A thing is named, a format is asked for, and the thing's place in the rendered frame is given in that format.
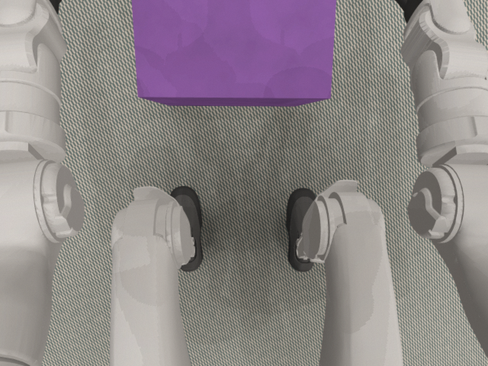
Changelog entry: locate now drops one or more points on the right robot hand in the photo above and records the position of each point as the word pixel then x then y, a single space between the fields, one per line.
pixel 408 6

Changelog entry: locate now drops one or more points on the right robot forearm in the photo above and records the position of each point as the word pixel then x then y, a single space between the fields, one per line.
pixel 449 80

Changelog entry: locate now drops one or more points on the right robot upper arm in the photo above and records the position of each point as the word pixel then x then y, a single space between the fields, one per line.
pixel 449 206

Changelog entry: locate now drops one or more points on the left robot forearm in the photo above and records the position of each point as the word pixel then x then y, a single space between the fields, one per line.
pixel 31 50

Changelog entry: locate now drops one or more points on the left robot upper arm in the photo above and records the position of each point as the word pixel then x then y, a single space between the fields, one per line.
pixel 40 206

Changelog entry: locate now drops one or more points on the robot left thigh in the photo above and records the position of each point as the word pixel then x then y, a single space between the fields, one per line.
pixel 146 327

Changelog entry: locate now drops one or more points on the carton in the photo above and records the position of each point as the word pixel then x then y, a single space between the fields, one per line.
pixel 275 53

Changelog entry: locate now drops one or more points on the left robot shin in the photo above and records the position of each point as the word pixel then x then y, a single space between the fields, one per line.
pixel 144 193

